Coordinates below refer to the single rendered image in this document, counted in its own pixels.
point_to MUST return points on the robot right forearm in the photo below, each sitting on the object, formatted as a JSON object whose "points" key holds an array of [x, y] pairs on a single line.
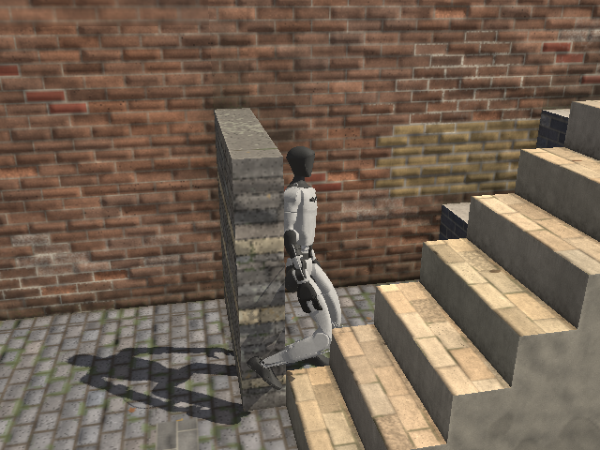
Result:
{"points": [[289, 242]]}

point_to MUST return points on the humanoid robot torso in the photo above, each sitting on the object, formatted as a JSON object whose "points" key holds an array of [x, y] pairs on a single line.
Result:
{"points": [[305, 224]]}

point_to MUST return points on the left robot thigh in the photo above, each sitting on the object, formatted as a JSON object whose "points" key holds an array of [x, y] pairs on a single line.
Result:
{"points": [[329, 294]]}

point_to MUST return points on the robot right upper arm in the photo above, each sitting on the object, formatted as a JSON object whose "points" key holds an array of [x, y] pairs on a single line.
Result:
{"points": [[292, 198]]}

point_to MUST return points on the robot left forearm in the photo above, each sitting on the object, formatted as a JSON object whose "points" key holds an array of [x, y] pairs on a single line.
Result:
{"points": [[311, 253]]}

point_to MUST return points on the right robot hand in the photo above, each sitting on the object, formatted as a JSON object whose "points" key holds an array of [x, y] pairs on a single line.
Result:
{"points": [[306, 293]]}

